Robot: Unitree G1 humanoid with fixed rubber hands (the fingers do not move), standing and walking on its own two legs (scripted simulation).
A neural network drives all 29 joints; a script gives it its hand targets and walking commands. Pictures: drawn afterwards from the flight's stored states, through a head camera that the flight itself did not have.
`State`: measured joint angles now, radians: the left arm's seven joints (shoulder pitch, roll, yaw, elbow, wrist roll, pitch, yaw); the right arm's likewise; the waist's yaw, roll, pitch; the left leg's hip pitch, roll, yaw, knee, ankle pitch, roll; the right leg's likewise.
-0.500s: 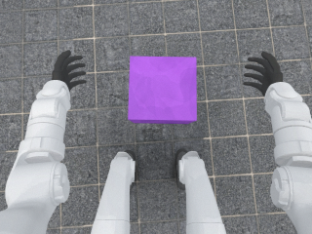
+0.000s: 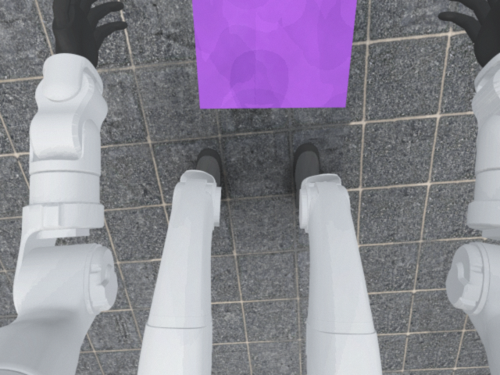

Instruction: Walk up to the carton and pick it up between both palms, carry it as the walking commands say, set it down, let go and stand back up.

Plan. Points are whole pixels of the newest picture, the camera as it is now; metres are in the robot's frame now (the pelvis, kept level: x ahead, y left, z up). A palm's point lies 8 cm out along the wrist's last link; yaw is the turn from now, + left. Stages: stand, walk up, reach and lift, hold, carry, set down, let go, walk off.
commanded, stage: reach and lift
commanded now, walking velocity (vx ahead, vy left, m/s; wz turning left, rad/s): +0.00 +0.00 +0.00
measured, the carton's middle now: (270, 35) +0.49 -0.01 -0.55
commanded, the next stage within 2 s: none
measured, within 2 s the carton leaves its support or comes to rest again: neither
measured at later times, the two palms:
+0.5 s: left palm (112, 67) +0.42 +0.24 -0.33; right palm (421, 48) +0.46 -0.23 -0.32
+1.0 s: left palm (147, 41) +0.46 +0.23 -0.48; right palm (388, 41) +0.47 -0.23 -0.45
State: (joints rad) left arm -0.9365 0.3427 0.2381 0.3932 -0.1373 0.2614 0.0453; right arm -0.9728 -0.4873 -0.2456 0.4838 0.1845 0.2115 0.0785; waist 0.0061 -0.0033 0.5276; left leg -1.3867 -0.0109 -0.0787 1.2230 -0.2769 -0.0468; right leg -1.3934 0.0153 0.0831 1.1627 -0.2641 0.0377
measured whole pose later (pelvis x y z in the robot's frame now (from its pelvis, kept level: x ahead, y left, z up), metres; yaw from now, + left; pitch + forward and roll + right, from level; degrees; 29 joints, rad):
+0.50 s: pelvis -0.08 -0.01 -0.18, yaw +1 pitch +29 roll +2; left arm -1.15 0.45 0.19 0.58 -0.26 0.27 0.12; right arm -1.22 -0.52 -0.18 0.66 0.21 0.27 -0.05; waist 0.02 -0.03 0.53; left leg -1.84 -0.04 -0.09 1.83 -0.50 -0.11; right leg -1.88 0.04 0.10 1.81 -0.43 0.07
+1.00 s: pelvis -0.07 +0.00 -0.28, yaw +1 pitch +33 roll +1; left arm -1.44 0.48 0.18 0.98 -0.20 0.16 0.11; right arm -1.43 -0.52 -0.11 0.98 0.27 0.16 -0.02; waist -0.03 -0.06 0.53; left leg -2.17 -0.01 -0.08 2.13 -0.54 -0.09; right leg -2.21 0.02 0.11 2.10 -0.45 0.10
